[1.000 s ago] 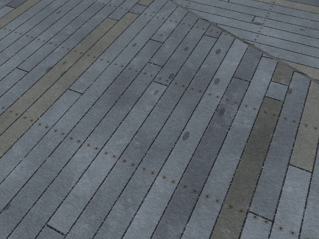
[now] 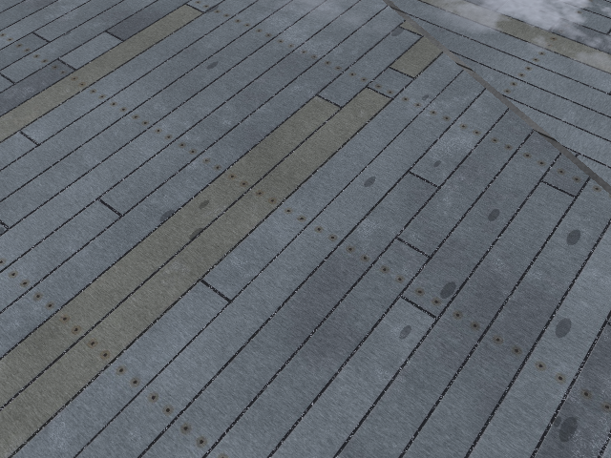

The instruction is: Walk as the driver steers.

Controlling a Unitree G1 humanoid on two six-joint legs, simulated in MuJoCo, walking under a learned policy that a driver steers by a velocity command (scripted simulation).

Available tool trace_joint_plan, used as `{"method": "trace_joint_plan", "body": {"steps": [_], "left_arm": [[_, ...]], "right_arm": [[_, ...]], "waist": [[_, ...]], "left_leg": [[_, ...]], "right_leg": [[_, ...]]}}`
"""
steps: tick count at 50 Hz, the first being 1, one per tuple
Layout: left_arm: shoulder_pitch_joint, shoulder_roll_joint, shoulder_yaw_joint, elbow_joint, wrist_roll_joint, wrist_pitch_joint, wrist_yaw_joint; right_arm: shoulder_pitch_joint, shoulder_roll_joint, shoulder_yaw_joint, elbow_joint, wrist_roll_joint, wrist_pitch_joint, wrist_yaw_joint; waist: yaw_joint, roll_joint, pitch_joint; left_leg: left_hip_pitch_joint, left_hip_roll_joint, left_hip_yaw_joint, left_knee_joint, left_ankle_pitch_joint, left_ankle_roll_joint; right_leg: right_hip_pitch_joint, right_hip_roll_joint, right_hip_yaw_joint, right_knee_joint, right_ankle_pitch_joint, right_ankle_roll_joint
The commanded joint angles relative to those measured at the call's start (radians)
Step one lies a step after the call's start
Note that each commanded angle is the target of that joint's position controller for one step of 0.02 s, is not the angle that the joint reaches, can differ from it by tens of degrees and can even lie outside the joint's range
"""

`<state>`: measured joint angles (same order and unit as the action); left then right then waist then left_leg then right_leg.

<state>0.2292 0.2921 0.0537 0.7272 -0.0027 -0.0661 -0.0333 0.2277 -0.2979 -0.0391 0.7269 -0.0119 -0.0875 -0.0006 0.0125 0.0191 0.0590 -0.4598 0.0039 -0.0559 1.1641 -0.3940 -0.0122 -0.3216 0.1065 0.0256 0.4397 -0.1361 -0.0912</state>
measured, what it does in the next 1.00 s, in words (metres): walks ahead: left foot, then right foot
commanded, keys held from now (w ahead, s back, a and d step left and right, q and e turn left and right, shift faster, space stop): e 0.40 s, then no key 0.08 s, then q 0.02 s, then w+q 0.50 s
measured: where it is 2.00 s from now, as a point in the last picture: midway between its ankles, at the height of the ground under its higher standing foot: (315, 424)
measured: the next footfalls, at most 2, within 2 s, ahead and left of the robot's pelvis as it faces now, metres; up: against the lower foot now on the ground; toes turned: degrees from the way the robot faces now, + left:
left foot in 0.30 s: +0.29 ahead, +0.10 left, +0.00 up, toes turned -19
right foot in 0.66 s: +0.16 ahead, -0.12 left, +0.00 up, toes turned -15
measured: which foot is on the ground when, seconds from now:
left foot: up 0.00-0.28, down 0.30-0.66, up 0.68-1.00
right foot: down 0.00-0.32, up 0.34-0.64, down 0.66-1.00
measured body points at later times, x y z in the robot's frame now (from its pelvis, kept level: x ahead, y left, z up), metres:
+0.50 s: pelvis +0.16 +0.03 +0.00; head +0.20 +0.03 +0.45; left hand +0.37 +0.28 -0.11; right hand +0.25 -0.27 -0.08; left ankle +0.26 +0.11 -0.74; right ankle +0.08 -0.09 -0.66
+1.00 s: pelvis +0.28 +0.00 +0.00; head +0.30 -0.01 +0.45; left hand +0.32 +0.28 -0.12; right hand +0.43 -0.27 -0.10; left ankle +0.44 +0.13 -0.70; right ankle +0.12 -0.11 -0.74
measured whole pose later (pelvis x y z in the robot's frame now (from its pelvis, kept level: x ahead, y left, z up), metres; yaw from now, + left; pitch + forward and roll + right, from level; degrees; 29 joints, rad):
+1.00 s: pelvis +0.28 +0.00 +0.00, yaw -6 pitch +2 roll -1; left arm 0.40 0.28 0.07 0.81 0.00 -0.06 0.02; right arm 0.15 -0.29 -0.06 0.70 0.02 -0.02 0.05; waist 0.08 0.03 0.00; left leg -0.64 0.06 -0.01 0.74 -0.09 -0.01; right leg 0.08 -0.04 -0.15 0.24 -0.34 0.03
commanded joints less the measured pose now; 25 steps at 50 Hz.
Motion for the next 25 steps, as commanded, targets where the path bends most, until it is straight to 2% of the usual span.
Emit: {"method": "trace_joint_plan", "body": {"steps": [1,4,7,10,13,14,15,16,17,18,19,20,21,22,23,25], "left_arm": [[-0.016,0.146,0.037,-0.074,0.003,-0.003,0.018],[0.0,0.186,0.053,-0.061,-0.011,0.019,0.039],[0.025,0.179,0.054,-0.049,-0.025,0.053,0.062],[0.046,0.173,0.055,-0.046,-0.022,0.078,0.075],[0.02,0.163,0.054,-0.065,-0.017,0.087,0.079],[-0.006,0.156,0.052,-0.077,-0.017,0.088,0.079],[-0.015,0.132,0.043,-0.091,-0.013,0.087,0.077],[0.02,0.081,0.026,-0.106,0.006,0.08,0.073],[0.145,0.074,0.022,-0.113,-0.011,0.082,0.071],[0.192,0.171,0.043,-0.076,-0.004,0.087,0.068],[0.125,0.215,0.061,-0.066,-0.016,0.1,0.068],[0.096,0.206,0.066,-0.062,-0.02,0.117,0.074],[0.067,0.194,0.064,-0.074,-0.017,0.128,0.078],[0.058,0.158,0.054,-0.081,-0.017,0.133,0.076],[0.057,0.126,0.045,-0.086,-0.016,0.133,0.074],[0.045,0.087,0.03,-0.092,-0.008,0.125,0.073]], "right_arm": [[0.035,-0.097,-0.03,-0.075,-0.01,0.003,-0.014],[-0.008,-0.075,-0.022,-0.083,-0.01,0.024,-0.028],[-0.099,-0.066,-0.02,-0.1,0.0,0.029,-0.022],[-0.178,-0.073,-0.022,-0.12,0.006,0.025,-0.011],[-0.162,-0.107,-0.038,-0.116,0.004,0.01,-0.003],[-0.131,-0.11,-0.042,-0.108,0.003,0.002,-0.003],[-0.095,-0.13,-0.048,-0.103,-0.005,-0.006,-0.009],[-0.059,-0.188,-0.058,-0.11,-0.02,-0.002,-0.022],[-0.029,-0.195,-0.061,-0.089,-0.041,0.021,-0.023],[-0.042,-0.136,-0.053,-0.101,-0.006,0.033,-0.021],[-0.068,-0.092,-0.04,-0.115,-0.002,0.04,-0.024],[-0.101,-0.082,-0.036,-0.122,-0.005,0.051,-0.025],[-0.127,-0.085,-0.034,-0.121,-0.002,0.059,-0.026],[-0.137,-0.097,-0.034,-0.115,-0.009,0.066,-0.027],[-0.139,-0.1,-0.035,-0.108,-0.013,0.07,-0.027],[-0.129,-0.097,-0.035,-0.093,-0.012,0.073,-0.025]], "waist": [[-0.04,-0.058,-0.12],[-0.032,-0.078,-0.152],[0.002,-0.105,-0.175],[0.026,-0.121,-0.162],[0.005,-0.149,-0.145],[-0.021,-0.155,-0.143],[-0.038,-0.129,-0.173],[-0.025,0.028,-0.253],[0.035,0.278,-0.321],[0.026,0.193,-0.305],[0.001,0.11,-0.235],[0.007,0.059,-0.199],[0.003,0.064,-0.157],[0.01,0.084,-0.129],[0.011,0.104,-0.12],[0.001,0.129,-0.147]], "left_leg": [[-0.109,0.044,-0.02,-0.094,0.031,-0.047],[-0.065,0.001,0.001,-0.276,0.169,-0.079],[-0.012,-0.039,-0.009,-0.435,0.325,-0.083],[-0.019,-0.058,-0.041,-0.549,0.332,-0.076],[0.013,-0.056,-0.073,-0.663,0.282,-0.044],[0.074,-0.046,-0.065,-0.743,0.344,-0.025],[0.211,0.022,-0.091,-0.805,0.493,0.013],[0.419,0.22,-0.251,-0.77,0.819,0.1],[0.583,0.42,-0.532,-0.765,0.965,0.292],[0.544,0.441,-0.562,-0.77,0.816,0.316],[0.475,0.367,-0.425,-0.765,0.728,0.273],[0.41,0.307,-0.332,-0.779,0.626,0.235],[0.344,0.279,-0.289,-0.801,0.554,0.23],[0.273,0.241,-0.23,-0.828,0.531,0.227],[0.243,0.21,-0.182,-0.846,0.526,0.227],[0.254,0.201,-0.149,-0.846,0.569,0.245]], "right_leg": [[0.144,-0.268,0.269,-0.132,0.684,-0.196],[0.092,-0.217,0.212,-0.108,0.702,-0.16],[0.085,-0.18,0.221,-0.075,0.569,-0.097],[0.14,-0.191,0.306,-0.035,0.436,-0.078],[0.199,-0.2,0.415,0.036,0.344,-0.065],[0.193,-0.179,0.425,0.075,0.305,-0.047],[0.144,-0.139,0.408,0.152,0.218,-0.016],[0.018,-0.053,0.297,0.359,-0.095,0.034],[-0.195,0.061,0.183,0.545,-0.601,0.09],[-0.242,-0.022,0.165,0.698,-0.578,0.132],[-0.261,-0.046,0.146,0.774,-0.497,0.159],[-0.262,-0.064,0.124,0.798,-0.435,0.177],[-0.263,-0.078,0.116,0.798,-0.392,0.186],[-0.224,-0.08,0.09,0.776,-0.361,0.19],[-0.193,-0.076,0.063,0.727,-0.342,0.191],[-0.141,-0.079,0.041,0.605,-0.342,0.19]]}}
Keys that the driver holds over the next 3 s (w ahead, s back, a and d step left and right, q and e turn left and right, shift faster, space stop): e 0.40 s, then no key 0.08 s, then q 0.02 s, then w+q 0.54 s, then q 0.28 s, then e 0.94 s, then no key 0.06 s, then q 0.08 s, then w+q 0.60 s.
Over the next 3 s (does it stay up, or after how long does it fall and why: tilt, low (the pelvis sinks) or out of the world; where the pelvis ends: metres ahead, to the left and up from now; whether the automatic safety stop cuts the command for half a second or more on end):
stays up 0.68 0.05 -0.02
